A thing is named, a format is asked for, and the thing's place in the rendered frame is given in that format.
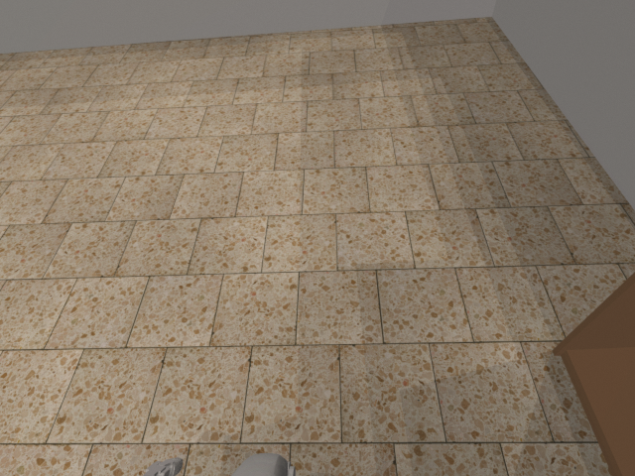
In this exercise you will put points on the left robot thigh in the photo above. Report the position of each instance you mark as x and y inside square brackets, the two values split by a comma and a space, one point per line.
[265, 464]

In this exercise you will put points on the wardrobe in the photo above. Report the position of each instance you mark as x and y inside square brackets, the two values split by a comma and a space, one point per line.
[599, 356]

